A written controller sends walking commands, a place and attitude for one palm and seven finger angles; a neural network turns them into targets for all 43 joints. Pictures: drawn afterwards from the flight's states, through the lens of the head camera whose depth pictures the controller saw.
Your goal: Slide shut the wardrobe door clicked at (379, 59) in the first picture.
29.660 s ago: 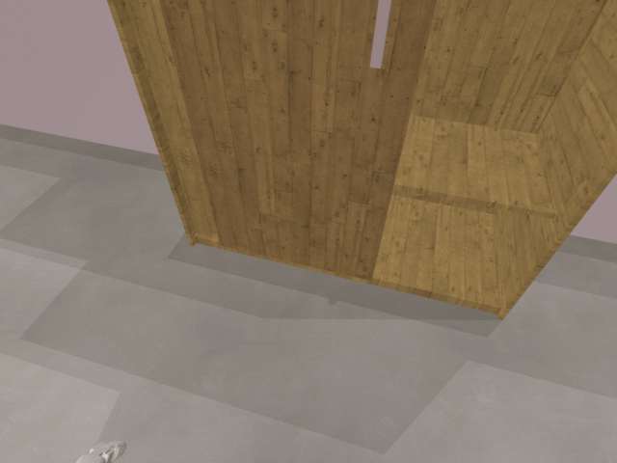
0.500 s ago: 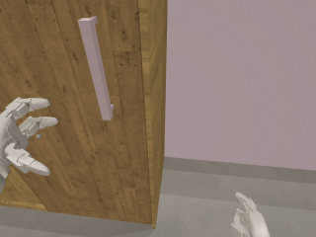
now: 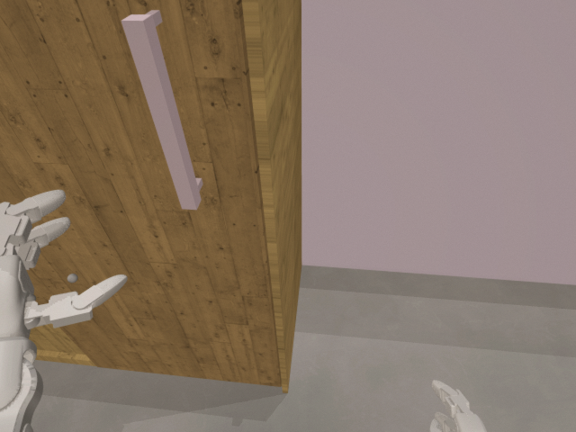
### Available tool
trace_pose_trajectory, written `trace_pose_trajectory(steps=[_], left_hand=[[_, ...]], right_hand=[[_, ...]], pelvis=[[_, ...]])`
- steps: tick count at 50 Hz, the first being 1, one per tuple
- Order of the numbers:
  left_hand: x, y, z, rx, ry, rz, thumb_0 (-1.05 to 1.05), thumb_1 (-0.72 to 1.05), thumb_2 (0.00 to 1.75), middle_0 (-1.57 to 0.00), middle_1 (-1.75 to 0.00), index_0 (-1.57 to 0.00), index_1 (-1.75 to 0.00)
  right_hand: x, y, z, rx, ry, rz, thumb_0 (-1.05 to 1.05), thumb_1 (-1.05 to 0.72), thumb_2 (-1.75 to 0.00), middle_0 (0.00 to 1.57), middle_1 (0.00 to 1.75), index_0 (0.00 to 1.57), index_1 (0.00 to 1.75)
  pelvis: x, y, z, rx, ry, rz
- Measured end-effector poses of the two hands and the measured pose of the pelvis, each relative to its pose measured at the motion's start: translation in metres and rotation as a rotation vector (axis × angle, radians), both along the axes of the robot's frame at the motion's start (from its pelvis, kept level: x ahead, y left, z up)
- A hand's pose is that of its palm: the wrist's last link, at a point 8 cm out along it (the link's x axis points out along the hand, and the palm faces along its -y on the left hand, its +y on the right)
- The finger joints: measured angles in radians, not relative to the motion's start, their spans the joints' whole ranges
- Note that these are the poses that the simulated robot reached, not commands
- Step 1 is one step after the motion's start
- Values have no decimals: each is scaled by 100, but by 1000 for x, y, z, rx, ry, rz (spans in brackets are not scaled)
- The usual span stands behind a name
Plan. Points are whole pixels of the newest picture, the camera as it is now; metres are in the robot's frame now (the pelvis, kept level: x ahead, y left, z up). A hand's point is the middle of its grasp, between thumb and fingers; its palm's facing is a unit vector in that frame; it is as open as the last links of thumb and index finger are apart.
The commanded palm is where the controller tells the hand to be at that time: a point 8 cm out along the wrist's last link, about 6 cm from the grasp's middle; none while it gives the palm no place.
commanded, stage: draw the hand back to the body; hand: left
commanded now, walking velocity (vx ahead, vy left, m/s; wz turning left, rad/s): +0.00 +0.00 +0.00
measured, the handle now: (175, 122) +0.42 +0.21 +0.25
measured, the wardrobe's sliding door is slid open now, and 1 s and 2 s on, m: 0.00 0.00 0.00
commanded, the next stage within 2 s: step back with the hand held close in 0.66 s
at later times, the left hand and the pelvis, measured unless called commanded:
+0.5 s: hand (67, 301) +0.19 +0.27 +0.16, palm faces +0.48 -0.80 -0.35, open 7.6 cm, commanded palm +0.14 +0.30 +0.17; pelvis +0.01 +0.00 +0.00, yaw +0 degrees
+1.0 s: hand (69, 291) +0.20 +0.27 +0.17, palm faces +0.41 -0.79 -0.45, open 7.4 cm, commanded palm +0.14 +0.30 +0.18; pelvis -0.01 +0.01 +0.00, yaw -2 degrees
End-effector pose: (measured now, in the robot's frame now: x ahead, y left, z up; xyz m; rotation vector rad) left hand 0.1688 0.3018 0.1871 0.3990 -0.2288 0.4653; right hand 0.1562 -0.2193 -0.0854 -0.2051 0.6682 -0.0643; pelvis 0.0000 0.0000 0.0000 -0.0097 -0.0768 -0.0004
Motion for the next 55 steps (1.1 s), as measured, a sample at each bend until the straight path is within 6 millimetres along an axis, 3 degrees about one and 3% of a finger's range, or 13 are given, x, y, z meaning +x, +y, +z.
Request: trace_pose_trajectory(steps=[11, 23, 31, 39, 46, 55], left_hand=[[-8, -2, -13, 9, 67, 0, 0, 47, 70, -23, -55, -23, -55], [-20, -1, -14, 6, 69, 31, 1, 82, 86, -22, -35, -21, -35], [-19, -2, -11, 5, 65, 26, 1, 88, 89, -21, -31, -21, -31], [-19, -3, -14, 4, 82, 19, 1, 89, 90, -21, -31, -21, -31], [-14, 2, 6, 103, 17, 1, 1, 89, 90, -21, -30, -21, -30], [-12, 3, -14, 142, 137, -99, 1, 89, 90, -21, -30, -21, -30]], right_hand=[[16, -11, 12, -19, -48, -30, 1, -90, -90, 20, 30, 20, 30], [36, 2, 22, -15, -94, 20, 1, -90, -90, 20, 30, 20, 30], [31, 10, 18, 3, -75, 31, 1, -90, -90, 20, 30, 20, 30], [19, 4, 13, -9, -42, 15, 1, -90, -90, 20, 30, 20, 30], [10, -4, 15, -34, -6, -8, 1, -90, -90, 20, 30, 20, 30], [-16, -10, 13, -53, 48, -114, 1, -90, -90, 20, 30, 20, 30]], pelvis=[[7, -1, 1, -2, -4, -10], [6, -2, 2, -3, -14, 1], [5, -2, 2, -1, -17, 1], [3, -2, 3, -2, -21, -2], [-5, 2, 4, -12, 34, -15], [-21, 16, 2, 3, 86, -36]])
